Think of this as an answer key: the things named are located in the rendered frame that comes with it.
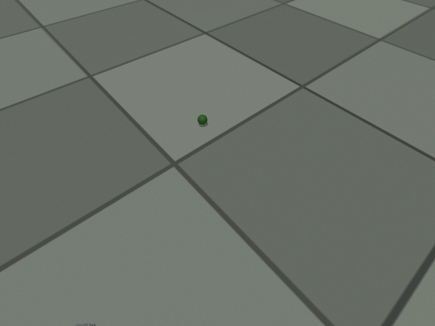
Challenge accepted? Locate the ball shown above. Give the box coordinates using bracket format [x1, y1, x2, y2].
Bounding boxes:
[198, 115, 207, 124]

